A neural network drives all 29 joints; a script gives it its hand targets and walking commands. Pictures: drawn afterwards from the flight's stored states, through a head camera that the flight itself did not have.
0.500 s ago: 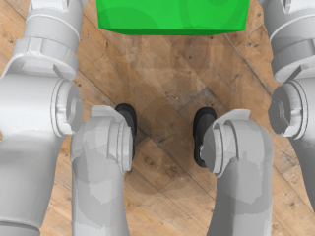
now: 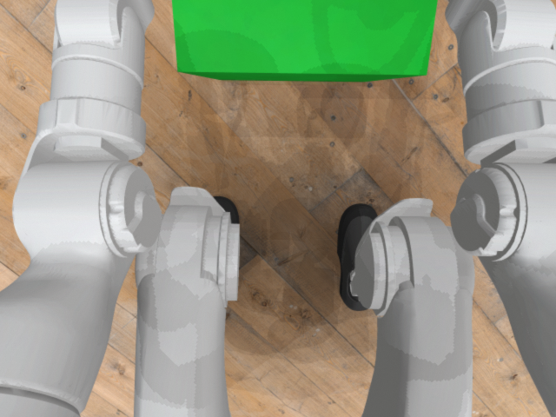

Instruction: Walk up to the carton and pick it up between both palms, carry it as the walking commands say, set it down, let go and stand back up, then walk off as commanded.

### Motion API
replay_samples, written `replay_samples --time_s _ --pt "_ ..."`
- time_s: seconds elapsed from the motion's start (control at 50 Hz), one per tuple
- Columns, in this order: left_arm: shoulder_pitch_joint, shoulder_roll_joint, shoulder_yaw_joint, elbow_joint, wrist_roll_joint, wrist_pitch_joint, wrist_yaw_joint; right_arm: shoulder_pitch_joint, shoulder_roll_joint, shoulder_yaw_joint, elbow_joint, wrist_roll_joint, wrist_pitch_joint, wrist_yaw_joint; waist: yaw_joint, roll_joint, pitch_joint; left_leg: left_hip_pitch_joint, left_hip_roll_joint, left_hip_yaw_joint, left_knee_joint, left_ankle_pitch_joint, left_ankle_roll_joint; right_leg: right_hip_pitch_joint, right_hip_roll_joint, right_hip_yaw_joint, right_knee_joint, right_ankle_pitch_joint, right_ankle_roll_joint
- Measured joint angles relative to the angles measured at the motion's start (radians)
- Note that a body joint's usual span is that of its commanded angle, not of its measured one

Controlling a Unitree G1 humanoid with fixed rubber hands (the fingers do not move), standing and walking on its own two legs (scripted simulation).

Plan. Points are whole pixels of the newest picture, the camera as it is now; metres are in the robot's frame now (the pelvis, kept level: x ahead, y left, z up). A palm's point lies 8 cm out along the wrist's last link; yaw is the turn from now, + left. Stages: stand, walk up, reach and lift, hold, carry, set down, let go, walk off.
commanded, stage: reach and lift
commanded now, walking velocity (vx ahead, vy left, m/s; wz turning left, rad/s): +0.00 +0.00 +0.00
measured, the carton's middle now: out of the picture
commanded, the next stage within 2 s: none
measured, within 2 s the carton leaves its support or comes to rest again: leaves its support in 0.20 s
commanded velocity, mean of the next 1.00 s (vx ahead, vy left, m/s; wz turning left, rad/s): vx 0.00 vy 0.00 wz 0.00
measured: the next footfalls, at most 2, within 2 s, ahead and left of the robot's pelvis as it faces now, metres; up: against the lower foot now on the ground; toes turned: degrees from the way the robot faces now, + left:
none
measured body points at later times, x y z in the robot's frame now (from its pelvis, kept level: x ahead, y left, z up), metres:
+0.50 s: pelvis +0.00 +0.00 +0.03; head +0.35 +0.03 +0.30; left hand +0.56 +0.20 -0.10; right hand +0.58 -0.12 -0.11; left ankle +0.10 +0.14 -0.33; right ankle +0.10 -0.13 -0.33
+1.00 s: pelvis +0.00 +0.00 +0.07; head +0.35 +0.02 +0.36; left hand +0.55 +0.20 -0.05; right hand +0.56 -0.12 -0.05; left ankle +0.10 +0.14 -0.33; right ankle +0.10 -0.13 -0.33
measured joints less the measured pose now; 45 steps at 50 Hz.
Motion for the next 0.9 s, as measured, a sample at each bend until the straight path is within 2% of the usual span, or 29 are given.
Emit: replay_samples --time_s 0.1,0.26,0.32,0.42,0.52,0.64,0.9 --pt "0.026 -0.004 -0.026 -0.031 -0.017 0.019 0.025 0.024 0.008 0.021 -0.029 0.012 0.012 -0.027 0.003 0.002 -0.019 -0.004 -0.004 0.000 -0.007 -0.002 -0.002 -0.005 0.003 0.003 -0.006 -0.002 0.002" --pt "0.077 -0.005 -0.063 -0.070 -0.062 0.062 0.096 0.062 0.040 0.055 -0.070 0.007 0.059 -0.075 0.002 0.013 -0.089 -0.019 -0.024 -0.003 -0.037 0.014 -0.008 -0.015 0.010 0.014 -0.034 0.006 0.013" --pt "0.067 -0.007 -0.049 -0.059 -0.051 0.070 0.088 0.067 0.051 0.033 -0.078 -0.020 0.072 -0.073 0.001 0.019 -0.125 -0.025 -0.033 -0.005 -0.058 0.027 -0.009 -0.016 0.008 0.015 -0.054 0.013 0.016" --pt "0.042 -0.028 0.011 -0.035 0.016 0.082 0.069 0.059 0.070 -0.038 -0.077 -0.093 0.092 -0.052 -0.002 0.025 -0.187 -0.032 -0.043 -0.008 -0.100 0.048 -0.006 -0.016 0.004 0.015 -0.097 0.028 0.017" --pt "0.051 -0.054 0.050 -0.061 0.069 0.099 0.061 0.070 0.087 -0.086 -0.108 -0.144 0.115 -0.033 -0.007 0.026 -0.230 -0.034 -0.048 -0.010 -0.143 0.062 -0.004 -0.014 0.004 0.017 -0.141 0.039 0.018" --pt "0.085 -0.078 0.065 -0.113 0.089 0.120 0.060 0.096 0.103 -0.108 -0.154 -0.162 0.139 -0.022 -0.010 0.025 -0.260 -0.030 -0.050 -0.012 -0.181 0.067 -0.004 -0.010 0.008 0.019 -0.180 0.045 0.020" --pt "0.157 -0.103 0.072 -0.192 0.079 0.147 0.055 0.172 0.144 -0.121 -0.248 -0.174 0.169 -0.021 -0.009 0.026 -0.317 0.010 -0.059 -0.019 -0.239 0.063 -0.009 0.028 0.016 0.026 -0.235 0.040 0.020"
